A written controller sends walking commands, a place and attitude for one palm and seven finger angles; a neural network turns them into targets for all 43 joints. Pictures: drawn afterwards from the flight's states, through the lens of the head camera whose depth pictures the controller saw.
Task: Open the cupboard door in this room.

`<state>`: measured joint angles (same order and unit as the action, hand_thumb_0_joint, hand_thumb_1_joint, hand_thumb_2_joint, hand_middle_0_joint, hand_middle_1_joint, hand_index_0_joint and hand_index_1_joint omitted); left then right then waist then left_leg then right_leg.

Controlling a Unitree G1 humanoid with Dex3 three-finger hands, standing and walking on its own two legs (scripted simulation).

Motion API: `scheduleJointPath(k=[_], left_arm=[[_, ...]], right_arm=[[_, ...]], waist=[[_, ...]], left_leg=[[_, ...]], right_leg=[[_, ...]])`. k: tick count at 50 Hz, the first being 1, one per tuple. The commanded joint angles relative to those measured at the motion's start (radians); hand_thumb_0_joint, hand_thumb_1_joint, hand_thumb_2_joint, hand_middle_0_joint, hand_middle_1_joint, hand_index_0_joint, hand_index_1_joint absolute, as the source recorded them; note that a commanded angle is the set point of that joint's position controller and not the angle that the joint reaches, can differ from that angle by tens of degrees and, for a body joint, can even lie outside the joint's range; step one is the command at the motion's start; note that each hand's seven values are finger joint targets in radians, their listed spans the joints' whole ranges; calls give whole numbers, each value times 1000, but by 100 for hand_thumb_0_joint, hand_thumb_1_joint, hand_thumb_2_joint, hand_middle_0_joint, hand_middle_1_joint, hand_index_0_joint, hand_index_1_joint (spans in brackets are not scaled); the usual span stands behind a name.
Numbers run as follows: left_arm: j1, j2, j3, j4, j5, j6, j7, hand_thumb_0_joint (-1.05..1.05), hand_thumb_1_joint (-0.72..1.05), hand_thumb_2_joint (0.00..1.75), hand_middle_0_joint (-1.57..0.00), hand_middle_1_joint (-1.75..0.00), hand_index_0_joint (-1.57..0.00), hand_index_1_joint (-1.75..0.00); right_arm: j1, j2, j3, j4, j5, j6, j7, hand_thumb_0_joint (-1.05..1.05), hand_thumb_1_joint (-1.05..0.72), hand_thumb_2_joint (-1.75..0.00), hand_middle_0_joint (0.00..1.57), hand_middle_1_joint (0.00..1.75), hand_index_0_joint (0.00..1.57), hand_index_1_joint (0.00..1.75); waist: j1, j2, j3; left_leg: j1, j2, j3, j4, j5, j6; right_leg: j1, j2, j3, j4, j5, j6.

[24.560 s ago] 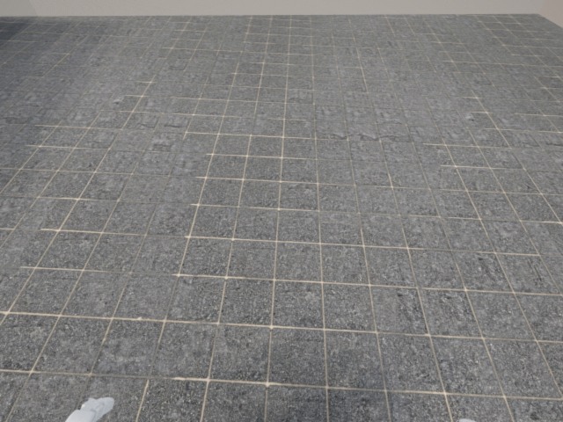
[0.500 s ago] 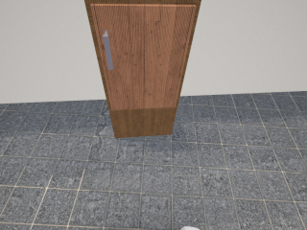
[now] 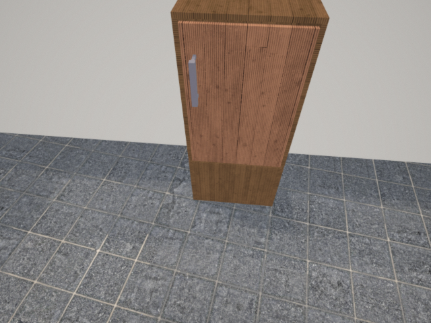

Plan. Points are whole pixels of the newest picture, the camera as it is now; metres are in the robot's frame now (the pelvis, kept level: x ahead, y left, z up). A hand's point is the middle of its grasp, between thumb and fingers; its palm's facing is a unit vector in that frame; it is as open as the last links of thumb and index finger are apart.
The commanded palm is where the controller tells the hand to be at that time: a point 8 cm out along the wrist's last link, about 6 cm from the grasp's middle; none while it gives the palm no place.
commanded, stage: take the last steps up to it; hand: left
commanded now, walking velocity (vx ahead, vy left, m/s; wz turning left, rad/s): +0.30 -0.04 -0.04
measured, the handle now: (194, 81) +0.80 +0.14 +0.01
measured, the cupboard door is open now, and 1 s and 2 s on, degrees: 0 0 0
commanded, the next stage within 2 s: come to a stop and stand still in 0.64 s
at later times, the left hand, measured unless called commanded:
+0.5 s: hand (154, 296) +0.21 +0.17 -0.19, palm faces -0.03 -0.97 -0.23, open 7.4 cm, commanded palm none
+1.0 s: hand (165, 274) +0.26 +0.15 -0.19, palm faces +0.03 -0.99 -0.15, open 7.3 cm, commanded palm none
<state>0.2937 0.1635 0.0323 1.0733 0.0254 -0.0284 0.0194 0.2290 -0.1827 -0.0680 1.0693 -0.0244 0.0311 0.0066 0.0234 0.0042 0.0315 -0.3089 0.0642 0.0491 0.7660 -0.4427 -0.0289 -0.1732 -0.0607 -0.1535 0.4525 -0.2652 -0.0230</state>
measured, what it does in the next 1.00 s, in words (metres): walks ahead: left foot, then right foot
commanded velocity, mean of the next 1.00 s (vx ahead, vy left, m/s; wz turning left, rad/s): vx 0.08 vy -0.05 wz -0.01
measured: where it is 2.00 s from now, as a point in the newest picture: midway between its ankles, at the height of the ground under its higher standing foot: outside the picture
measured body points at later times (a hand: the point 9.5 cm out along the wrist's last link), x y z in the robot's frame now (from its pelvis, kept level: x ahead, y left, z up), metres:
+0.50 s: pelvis +0.13 -0.03 -0.03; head +0.17 -0.05 +0.42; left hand +0.21 +0.22 -0.17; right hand +0.04 -0.24 -0.19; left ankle -0.01 +0.14 -0.73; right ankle +0.20 -0.14 -0.74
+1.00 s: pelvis +0.26 -0.01 -0.01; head +0.30 +0.01 +0.44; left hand +0.26 +0.20 -0.18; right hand +0.36 -0.23 -0.15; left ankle +0.31 +0.07 -0.74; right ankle +0.20 -0.14 -0.70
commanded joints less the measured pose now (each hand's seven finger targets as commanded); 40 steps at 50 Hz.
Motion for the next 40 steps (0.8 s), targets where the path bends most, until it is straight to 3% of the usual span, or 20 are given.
scheduleJointPath(k=[1, 3, 5, 6, 7, 11, 16, 19, 21, 22, 23, 24, 25, 26, 27, 28, 31, 33, 37, 40], left_arm=[[62, 166, 35, 0, -4, -8, -7, 0, 90, 90, -20, -30, -20, -30], [35, 131, 25, -3, -16, -5, -14, 0, 90, 90, -20, -30, -20, -30], [-25, 56, 7, -54, -11, -5, -27, 0, 90, 90, -20, -30, -20, -30], [-80, 70, 15, -80, -2, -3, -31, 0, 90, 90, -20, -30, -20, -30], [-94, 85, 23, -70, 4, 6, -32, 0, 90, 90, -20, -30, -20, -30], [-42, 62, 24, -36, 0, 2, -50, 0, 90, 90, -20, -30, -20, -30], [-86, 43, 24, -61, -8, 10, -56, 0, 90, 90, -20, -30, -20, -30], [-87, 47, 30, -67, -8, 3, -58, 0, 90, 90, -20, -30, -20, -30], [-1, 69, 38, -38, -6, -4, -54, 0, 90, 90, -20, -30, -20, -30], [116, 107, 48, -2, -4, -14, -50, 0, 90, 90, -20, -30, -20, -30], [256, 193, 69, 36, 4, -30, -38, 0, 90, 90, -20, -30, -20, -30], [334, 291, 87, 58, -3, -34, -24, 0, 90, 90, -20, -30, -20, -30], [281, 278, 80, 43, -17, -32, -14, 0, 90, 90, -20, -30, -20, -30], [186, 243, 78, 28, -15, -36, -13, 0, 90, 90, -20, -30, -20, -30], [98, 199, 64, 0, -17, -30, -8, 0, 90, 90, -20, -30, -20, -30], [31, 171, 51, -25, -14, -32, -5, 0, 90, 90, -20, -30, -20, -30], [3, 118, 28, -27, -4, -48, 0, 0, 90, 90, -20, -30, -20, -30], [0, 109, 25, -23, -2, -50, 2, 0, 90, 90, -20, -30, -20, -30], [11, 132, 24, -6, 0, -49, -2, 0, 90, 90, -20, -30, -20, -30], [-10, 114, 12, 1, -10, -31, 10, 0, 90, 90, -20, -30, -20, -30]], right_arm=[[20, -17, 11, -50, 4, -45, 0, 0, -90, -90, 20, 30, 20, 30], [118, -60, 5, -11, 8, -63, -13, 0, -90, -90, 20, 30, 20, 30], [248, -203, -30, 13, -3, -62, -25, 0, -90, -90, 20, 30, 20, 30], [250, -216, -33, 10, -5, -56, -27, 0, -90, -90, 20, 30, 20, 30], [220, -184, -26, 11, -5, -61, -27, 0, -90, -90, 20, 30, 20, 30], [140, -114, -3, -8, -2, -84, -33, 0, -90, -90, 20, 30, 20, 30], [151, -119, -12, 5, -2, -93, -32, 0, -90, -90, 20, 30, 20, 30], [142, -130, -18, 13, -6, -89, -32, 0, -90, -90, 20, 30, 20, 30], [133, -130, -19, 18, -3, -84, -30, 0, -90, -90, 20, 30, 20, 30], [132, -121, -18, 22, 2, -84, -26, 0, -90, -90, 20, 30, 20, 30], [153, -74, -8, 17, 10, -88, -17, 0, -90, -90, 20, 30, 20, 30], [161, -19, 5, -22, 21, -87, -14, 0, -90, -90, 20, 30, 20, 30], [124, -53, 2, -32, 24, -77, -17, 0, -90, -90, 20, 30, 20, 30], [79, -44, -3, -28, 22, -76, -11, 0, -90, -90, 20, 30, 20, 30], [56, -41, -7, -28, 20, -75, -11, 0, -90, -90, 20, 30, 20, 30], [56, -30, -2, -22, 11, -72, -8, 0, -90, -90, 20, 30, 20, 30], [100, -3, 7, -5, 3, -52, -4, 0, -90, -90, 20, 30, 20, 30], [108, 11, 10, -6, 3, -44, -1, 0, -90, -90, 20, 30, 20, 30], [14, 14, 17, -41, 10, -55, 6, 0, -90, -90, 20, 30, 20, 30], [20, 13, 35, -25, 12, -66, -10, 0, -90, -90, 20, 30, 20, 30]], waist=[[-5, -149, 19], [-56, -13, -20], [-125, 289, 28], [-129, 205, 101], [-113, 246, 113], [-53, 144, 145], [-43, 135, 123], [-32, 130, 115], [14, 91, 83], [70, 24, 18], [128, -172, -90], [127, -408, -165], [113, -294, -143], [90, -284, -77], [56, -144, -10], [25, -78, 11], [-23, -72, -12], [-38, -103, -6], [-15, -115, 24], [-26, -87, -11]], left_leg=[[78, -31, 77, -255, 89, 11], [328, 17, 25, -398, 127, 24], [417, 341, -409, -598, -123, 172], [352, 388, -421, -632, -150, 218], [289, 353, -382, -644, -151, 203], [229, 255, -165, -618, 141, 172], [202, 224, -42, -586, 297, 167], [169, 223, -25, -526, 324, 153], [116, 196, 5, -409, 391, 124], [72, 141, 49, -237, 440, 96], [-70, 64, 107, 55, 296, 60], [-235, -54, 85, 370, -156, 39], [-253, -15, -35, 502, -150, 57], [-283, 18, -59, 561, -57, 61], [-287, 51, -65, 559, 12, 57], [-258, 75, -63, 518, 73, 49], [-169, 68, -21, 368, 114, 19], [-144, 59, 3, 252, 122, 6], [-120, 45, 37, 12, 146, -6], [36, 9, 31, -218, 301, -13]], right_leg=[[-38, -193, 223, -191, -160, -95], [-198, -128, 141, -56, -174, -34], [-489, 11, -5, 323, -274, 33], [-536, -24, 60, 446, -267, 20], [-529, -50, 97, 520, -223, 19], [-484, -75, 105, 551, -64, 37], [-387, -71, 57, 352, 2, 54], [-260, -37, 17, 220, 23, 40], [-89, 6, -17, 142, 79, 23], [74, 15, 1, 75, 85, 6], [280, -141, 197, 2, 26, -42], [358, -374, 571, -134, 102, -129], [277, -383, 601, -191, 35, -163], [187, -350, 549, -209, 1, -152], [104, -343, 477, -210, -21, -147], [26, -306, 377, -198, 34, -130], [-40, -249, 204, -201, 271, -116], [-56, -226, 152, -209, 330, -123], [-14, -227, 143, -206, 337, -139], [3, -171, 103, -91, 495, -94]])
